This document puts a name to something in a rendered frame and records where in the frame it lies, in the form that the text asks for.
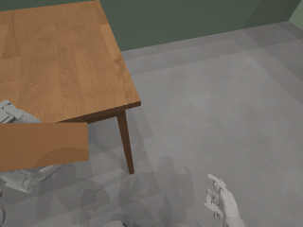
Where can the right robot hand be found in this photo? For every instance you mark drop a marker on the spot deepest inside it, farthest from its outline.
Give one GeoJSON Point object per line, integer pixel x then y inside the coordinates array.
{"type": "Point", "coordinates": [222, 206]}

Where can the left robot hand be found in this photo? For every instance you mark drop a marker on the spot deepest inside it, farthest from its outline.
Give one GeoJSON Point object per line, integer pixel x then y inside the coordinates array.
{"type": "Point", "coordinates": [20, 179]}

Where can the sponge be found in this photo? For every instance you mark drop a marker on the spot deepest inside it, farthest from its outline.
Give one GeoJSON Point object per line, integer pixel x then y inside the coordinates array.
{"type": "Point", "coordinates": [28, 145]}

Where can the table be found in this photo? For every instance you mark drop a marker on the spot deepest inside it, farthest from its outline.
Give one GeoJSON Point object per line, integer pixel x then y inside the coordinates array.
{"type": "Point", "coordinates": [62, 64]}

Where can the robot right forearm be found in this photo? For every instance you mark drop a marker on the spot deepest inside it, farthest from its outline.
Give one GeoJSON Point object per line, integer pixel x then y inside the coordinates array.
{"type": "Point", "coordinates": [234, 222]}

